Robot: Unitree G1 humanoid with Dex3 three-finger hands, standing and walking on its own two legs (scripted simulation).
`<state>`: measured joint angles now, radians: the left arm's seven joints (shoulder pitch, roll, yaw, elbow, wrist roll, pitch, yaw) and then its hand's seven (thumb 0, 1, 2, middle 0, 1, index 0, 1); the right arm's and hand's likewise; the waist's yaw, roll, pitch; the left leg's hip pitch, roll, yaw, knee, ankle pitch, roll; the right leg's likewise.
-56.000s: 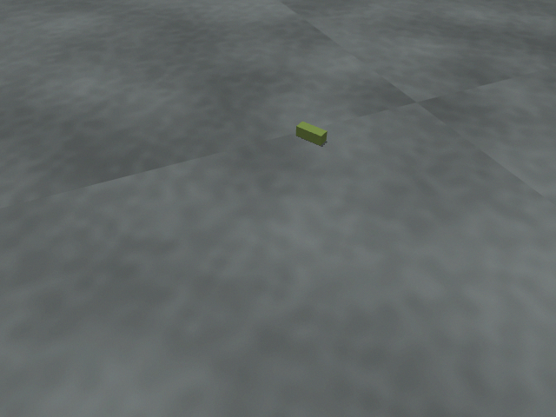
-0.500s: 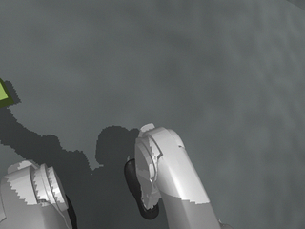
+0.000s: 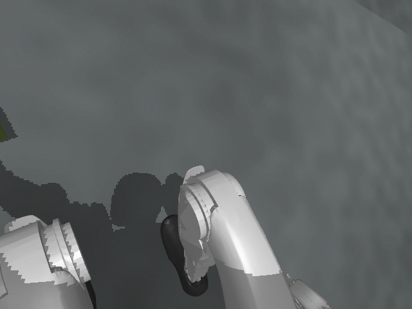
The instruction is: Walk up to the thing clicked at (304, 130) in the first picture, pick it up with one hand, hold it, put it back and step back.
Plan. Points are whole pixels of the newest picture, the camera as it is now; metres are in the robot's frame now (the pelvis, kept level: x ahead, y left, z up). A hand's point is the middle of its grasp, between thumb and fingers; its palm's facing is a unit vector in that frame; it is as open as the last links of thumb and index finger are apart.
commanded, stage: rest palm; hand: left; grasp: from above
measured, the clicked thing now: out of the picture +0.46 +0.33 -0.27
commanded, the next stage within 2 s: close in 0.32 s
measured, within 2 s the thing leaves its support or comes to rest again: neither
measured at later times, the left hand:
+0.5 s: hand out of the picture +0.45 +0.31 -0.26, palm faces -0.43 -0.18 -0.88, open 13.5 cm
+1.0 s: hand out of the picture +0.45 +0.31 -0.26, palm faces -0.43 -0.18 -0.89, open 12.1 cm
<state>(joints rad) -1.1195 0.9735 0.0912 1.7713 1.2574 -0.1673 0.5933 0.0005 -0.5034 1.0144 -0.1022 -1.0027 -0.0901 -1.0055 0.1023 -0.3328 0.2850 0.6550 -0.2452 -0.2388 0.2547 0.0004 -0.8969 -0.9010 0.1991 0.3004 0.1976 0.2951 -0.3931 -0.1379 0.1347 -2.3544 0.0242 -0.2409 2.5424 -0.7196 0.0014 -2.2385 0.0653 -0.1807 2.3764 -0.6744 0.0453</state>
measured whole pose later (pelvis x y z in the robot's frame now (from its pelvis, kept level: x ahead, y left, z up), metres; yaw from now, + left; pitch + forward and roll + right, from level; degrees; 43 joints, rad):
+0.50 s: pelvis +0.00 +0.00 +0.00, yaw -1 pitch +28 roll -14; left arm -1.11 1.00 0.10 1.78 1.22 -0.15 0.62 0.00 -0.44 0.98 -0.12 -1.05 -0.13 -1.03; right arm 0.11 -0.34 0.32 0.64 -0.25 -0.26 0.27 0.00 -0.90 -0.90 0.20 0.30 0.20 0.30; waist -0.41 -0.15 0.19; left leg -2.34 0.03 -0.26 2.54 -0.72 0.00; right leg -2.23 0.08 -0.20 2.36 -0.66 0.05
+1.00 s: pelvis +0.00 +0.00 +0.01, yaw -1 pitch +28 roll -15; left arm -1.11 1.03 0.07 1.74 1.23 -0.18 0.61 0.00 -0.19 0.77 -0.29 -0.92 -0.31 -0.88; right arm 0.10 -0.35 0.32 0.64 -0.25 -0.25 0.26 0.00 -0.90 -0.90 0.20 0.30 0.20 0.29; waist -0.40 -0.17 0.19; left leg -2.33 0.03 -0.27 2.53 -0.73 0.00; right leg -2.21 0.08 -0.20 2.35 -0.66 0.05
